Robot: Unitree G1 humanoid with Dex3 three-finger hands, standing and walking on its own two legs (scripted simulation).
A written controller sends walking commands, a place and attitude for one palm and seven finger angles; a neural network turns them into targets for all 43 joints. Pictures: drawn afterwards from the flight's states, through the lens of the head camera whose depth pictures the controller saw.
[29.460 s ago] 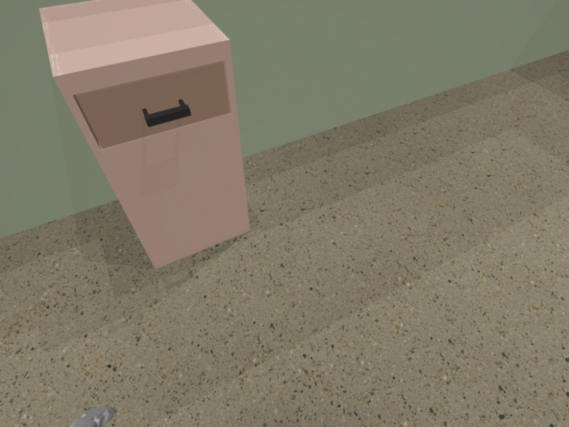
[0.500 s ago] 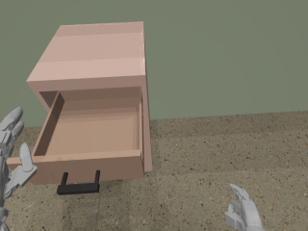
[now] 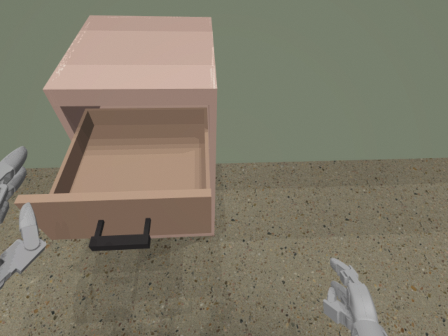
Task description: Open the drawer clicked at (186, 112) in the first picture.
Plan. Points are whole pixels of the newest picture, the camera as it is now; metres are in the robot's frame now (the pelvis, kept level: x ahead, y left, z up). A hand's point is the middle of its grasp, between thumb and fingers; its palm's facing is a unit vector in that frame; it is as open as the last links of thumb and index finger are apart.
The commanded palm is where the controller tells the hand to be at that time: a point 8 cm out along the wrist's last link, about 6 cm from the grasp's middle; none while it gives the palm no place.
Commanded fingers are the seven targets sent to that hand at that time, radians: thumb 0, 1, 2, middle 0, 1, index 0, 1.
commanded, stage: step back with the hand held close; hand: left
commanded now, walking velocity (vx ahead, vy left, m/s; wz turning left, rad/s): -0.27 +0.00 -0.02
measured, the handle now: (122, 233) +0.32 +0.24 -0.06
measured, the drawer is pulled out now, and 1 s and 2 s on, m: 0.29 0.29 0.29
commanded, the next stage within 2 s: stop stepping back and stand still in 0.68 s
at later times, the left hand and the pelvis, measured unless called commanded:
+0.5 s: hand (46, 288) +0.15 +0.21 +0.16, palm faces +0.23 -0.84 -0.49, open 7.5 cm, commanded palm +0.07 +0.27 +0.19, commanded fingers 0.00 0.90 0.90 -0.20 -0.30 -0.20 -0.30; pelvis -0.06 -0.01 +0.01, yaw +0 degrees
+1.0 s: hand out of the picture -0.03 +0.20 +0.17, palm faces +0.33 -0.82 -0.47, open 7.5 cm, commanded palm -0.08 +0.24 +0.19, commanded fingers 0.00 0.90 0.90 -0.20 -0.30 -0.20 -0.30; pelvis -0.22 -0.04 +0.00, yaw -1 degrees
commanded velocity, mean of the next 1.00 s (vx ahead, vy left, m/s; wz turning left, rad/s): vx -0.21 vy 0.02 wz -0.03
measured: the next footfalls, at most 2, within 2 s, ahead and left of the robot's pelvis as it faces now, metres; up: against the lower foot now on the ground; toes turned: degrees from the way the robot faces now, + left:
right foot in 0.28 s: -0.05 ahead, -0.10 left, +0.00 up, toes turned +3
left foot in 0.58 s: -0.03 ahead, +0.08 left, +0.00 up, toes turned +0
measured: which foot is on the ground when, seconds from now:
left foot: down 0.00-0.42, up 0.44-0.56, down 0.58-0.96, up 0.98-1.00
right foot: down 0.00-0.16, up 0.18-0.26, down 0.28-0.60, up 0.62-0.94, down 0.96-1.00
